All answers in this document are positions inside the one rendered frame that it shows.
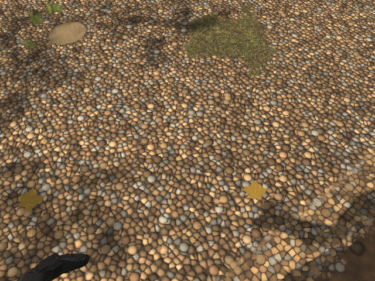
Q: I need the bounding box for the robot left hand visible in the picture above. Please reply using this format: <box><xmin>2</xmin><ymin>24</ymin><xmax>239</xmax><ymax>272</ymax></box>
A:
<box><xmin>18</xmin><ymin>253</ymin><xmax>89</xmax><ymax>281</ymax></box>

